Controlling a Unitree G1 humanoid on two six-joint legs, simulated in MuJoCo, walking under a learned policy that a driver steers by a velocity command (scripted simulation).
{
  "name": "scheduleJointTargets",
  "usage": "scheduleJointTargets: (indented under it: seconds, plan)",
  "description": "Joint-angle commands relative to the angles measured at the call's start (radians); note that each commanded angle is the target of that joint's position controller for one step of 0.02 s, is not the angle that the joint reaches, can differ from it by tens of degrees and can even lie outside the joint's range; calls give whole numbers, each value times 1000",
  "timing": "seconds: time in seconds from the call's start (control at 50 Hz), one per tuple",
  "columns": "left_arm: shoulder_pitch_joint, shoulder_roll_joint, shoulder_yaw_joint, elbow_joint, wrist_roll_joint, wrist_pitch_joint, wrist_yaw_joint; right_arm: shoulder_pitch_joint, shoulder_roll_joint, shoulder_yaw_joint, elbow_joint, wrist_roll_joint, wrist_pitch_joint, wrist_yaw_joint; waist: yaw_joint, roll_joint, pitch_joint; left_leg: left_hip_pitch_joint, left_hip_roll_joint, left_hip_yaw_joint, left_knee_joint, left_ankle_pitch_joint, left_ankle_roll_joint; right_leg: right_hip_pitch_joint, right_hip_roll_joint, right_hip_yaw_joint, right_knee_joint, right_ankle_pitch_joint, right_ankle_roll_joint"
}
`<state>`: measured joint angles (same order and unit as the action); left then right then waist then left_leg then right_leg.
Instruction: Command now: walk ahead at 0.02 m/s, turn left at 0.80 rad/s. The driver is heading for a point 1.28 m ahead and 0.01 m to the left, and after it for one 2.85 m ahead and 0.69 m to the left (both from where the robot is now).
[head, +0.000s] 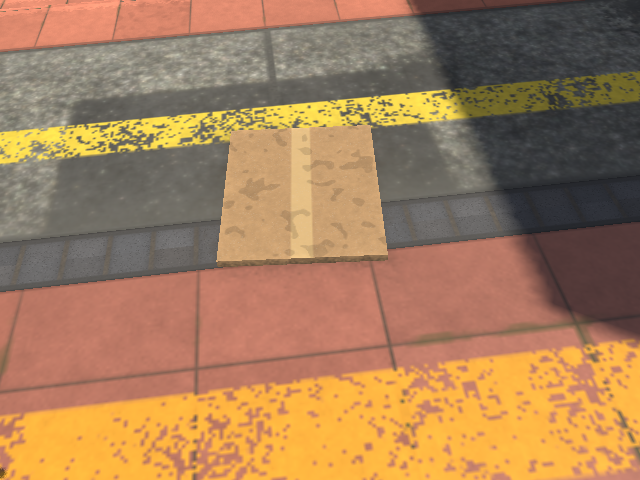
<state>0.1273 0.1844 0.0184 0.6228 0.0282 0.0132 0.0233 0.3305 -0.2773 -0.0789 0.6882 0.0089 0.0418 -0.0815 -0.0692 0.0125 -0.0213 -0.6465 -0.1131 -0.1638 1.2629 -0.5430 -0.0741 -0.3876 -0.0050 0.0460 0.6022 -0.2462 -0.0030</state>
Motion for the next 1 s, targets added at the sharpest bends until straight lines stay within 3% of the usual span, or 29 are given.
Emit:
scheduleJointTargets:
  seconds: [0.02,0.06,0.1,0.14,0.18,0.22,0.26,0.3,0.32,0.34,0.36,0.38,0.4,0.42,0.46,0.52,0.6,0.68,0.78,0.82,0.84,0.86,0.88,0.9,0.92,0.94,0.96,0.98,1.0]
  plan:
    - [-55,103,41,-43,7,0,8,-19,-113,-38,-99,-24,26,-16,12,-195,49,-281,53,59,395,131,-14,90,-281,209,-303,138,-158]
    - [-67,125,37,-17,16,3,27,-15,-80,-27,-128,-25,42,-9,-17,-147,20,-187,37,123,555,243,-34,-8,-255,68,-276,285,-161]
    - [-16,136,28,13,2,9,52,-70,-47,-5,-177,-13,48,2,-6,-133,11,-213,61,124,538,342,-43,18,-272,16,-247,275,-163]
    - [42,163,33,33,-8,17,74,-159,-27,17,-229,-14,50,23,21,-132,0,-261,108,118,341,418,-40,116,-282,-1,-232,225,-164]
    - [49,215,55,34,-19,20,87,-243,-19,29,-267,-17,39,53,46,-143,-44,-194,157,126,46,470,-28,174,-295,-17,-236,151,-168]
    - [66,271,82,30,-23,19,81,-301,-14,34,-276,-1,22,82,82,-174,-80,-21,169,160,-224,411,2,153,-308,-37,-238,58,-162]
    - [116,302,94,37,-39,15,61,-276,-20,30,-253,17,13,100,94,-187,-70,193,122,225,-358,217,40,66,-322,-19,-252,-29,-167]
    - [131,269,82,45,-62,22,48,-166,-21,19,-198,20,8,101,63,-145,-50,376,87,245,-604,233,98,24,-313,8,-204,-76,-153]
    - [145,212,60,59,-56,19,37,-113,-39,4,-156,24,10,95,46,-101,-47,509,71,234,-733,258,122,-27,-277,-7,-135,-82,-115]
    - [177,113,27,77,-24,8,14,-76,-62,-3,-140,23,4,87,39,35,-69,678,151,124,-794,431,136,-130,-202,-95,67,-148,-35]
    - [226,18,-9,57,31,-6,-21,-46,-93,16,-144,-10,-8,77,106,303,-147,803,465,-182,-724,922,232,-323,-143,-117,414,-504,76]
    - [134,126,31,50,-36,-13,-9,40,-84,5,-93,-66,-29,99,-17,249,-191,579,561,-315,-867,753,401,-297,-70,114,446,-406,84]
    - [53,209,59,33,-74,0,12,-24,-94,-1,-78,-84,-47,110,7,167,-44,489,515,-242,-910,585,386,-329,-55,130,519,-365,74]
    - [54,222,72,36,-69,16,30,-117,-90,-4,-76,-63,-50,105,45,184,16,443,480,-185,-928,456,340,-377,-39,129,573,-330,69]
    - [132,236,93,75,-36,48,59,-225,-74,-1,-95,-40,-40,81,100,178,30,357,440,-66,-957,392,278,-343,-13,112,686,-221,87]
    - [131,203,103,52,-39,61,64,-224,-49,2,-85,-39,-42,45,100,109,8,379,437,40,-965,391,247,-384,7,66,829,-72,97]
    - [62,136,84,-22,-26,59,43,-174,-40,0,-37,-27,-44,11,79,90,-19,475,440,153,-941,446,246,-417,-44,15,665,35,96]
    - [-39,95,57,-92,-32,51,1,-158,-88,-20,-22,-25,-25,3,41,120,-32,497,478,211,-915,417,263,-361,-81,-54,445,10,81]
    - [-49,127,71,-118,-56,49,-28,-157,-150,-46,-6,-2,-18,27,40,147,-34,438,530,265,-854,387,208,-155,-42,-157,246,-108,5]
    - [-10,137,84,-106,-66,48,-32,-159,-161,-53,5,9,-9,34,66,129,-44,433,525,311,-754,385,155,-36,-3,-197,79,-72,-37]
    - [43,170,104,-85,-70,43,-28,-119,-142,-50,21,5,-6,38,86,77,-65,375,492,360,-628,375,112,103,24,-183,-5,-9,-69]
    - [160,267,144,-53,-69,36,-18,-108,-96,-37,16,-15,-5,41,137,-97,-101,158,405,441,-305,324,34,358,-33,-18,-83,275,-140]
    - [180,447,177,-75,-40,23,-20,-205,-19,-6,-117,-49,-28,41,112,-436,-162,-301,194,363,118,-199,-58,574,-320,584,-136,607,-382]
    - [259,391,163,-79,10,8,-36,-346,-87,-22,-129,-14,-61,45,235,-222,-279,-393,153,104,208,-192,-50,624,-391,643,-225,555,-461]
    - [215,363,148,-68,11,-6,-33,-393,-95,-24,-153,2,-68,37,199,-167,-210,-412,157,69,199,-98,-28,575,-364,563,-216,540,-419]
    - [143,319,135,-72,-24,-3,-18,-370,-81,-24,-138,-17,-64,20,148,-112,-154,-412,165,54,161,-9,-17,501,-305,477,-189,507,-348]
    - [56,277,118,-89,-56,14,-3,-324,-102,-32,-115,-39,-51,9,98,-86,-122,-363,177,40,110,90,-16,407,-258,402,-178,482,-290]
    - [-30,249,102,-109,-61,26,7,-259,-129,-41,-88,-40,-33,12,41,-84,-122,-249,189,56,91,181,-14,288,-235,310,-177,490,-252]
    - [-70,232,91,-117,-51,28,13,-219,-122,-38,-69,-37,-22,22,23,-73,-128,-179,173,85,100,256,-15,226,-212,263,-177,514,-239]
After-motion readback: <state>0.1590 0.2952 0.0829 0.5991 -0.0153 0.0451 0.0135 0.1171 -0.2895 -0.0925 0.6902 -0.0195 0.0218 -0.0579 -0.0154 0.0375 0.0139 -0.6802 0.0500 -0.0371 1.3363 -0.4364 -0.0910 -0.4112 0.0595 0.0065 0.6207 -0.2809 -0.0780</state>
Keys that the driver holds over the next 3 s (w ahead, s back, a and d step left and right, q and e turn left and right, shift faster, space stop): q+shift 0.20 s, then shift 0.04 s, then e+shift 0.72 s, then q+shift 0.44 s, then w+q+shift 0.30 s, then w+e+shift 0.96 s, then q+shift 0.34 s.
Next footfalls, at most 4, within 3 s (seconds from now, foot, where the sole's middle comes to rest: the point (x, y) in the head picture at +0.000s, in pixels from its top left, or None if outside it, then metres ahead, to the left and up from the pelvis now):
0.34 left None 0.05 0.16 -0.77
0.86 right None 0.10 -0.10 -0.77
1.50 left None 0.18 0.11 -0.77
1.90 right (317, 438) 0.61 0.02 -0.77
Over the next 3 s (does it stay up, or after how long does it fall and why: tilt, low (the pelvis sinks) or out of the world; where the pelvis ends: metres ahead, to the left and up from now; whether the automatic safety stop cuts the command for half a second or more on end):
stays up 1.26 -0.01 0.03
